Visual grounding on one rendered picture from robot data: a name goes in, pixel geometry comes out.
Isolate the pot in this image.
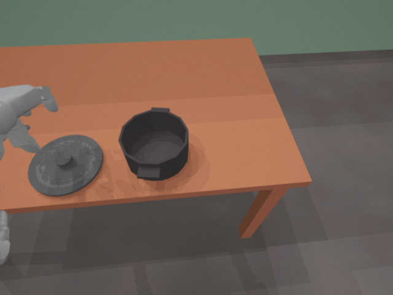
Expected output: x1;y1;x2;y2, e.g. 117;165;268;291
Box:
119;108;189;181

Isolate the left robot hand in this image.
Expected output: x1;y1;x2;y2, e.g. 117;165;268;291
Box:
0;84;58;153

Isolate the table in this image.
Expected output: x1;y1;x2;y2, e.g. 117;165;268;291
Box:
0;37;312;238

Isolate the lid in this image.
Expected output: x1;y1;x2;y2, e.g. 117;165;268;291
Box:
28;135;103;197

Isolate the robot left forearm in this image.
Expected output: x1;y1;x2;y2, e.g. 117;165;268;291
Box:
0;100;17;160

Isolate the knob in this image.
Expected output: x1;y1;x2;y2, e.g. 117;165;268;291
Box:
55;152;73;167

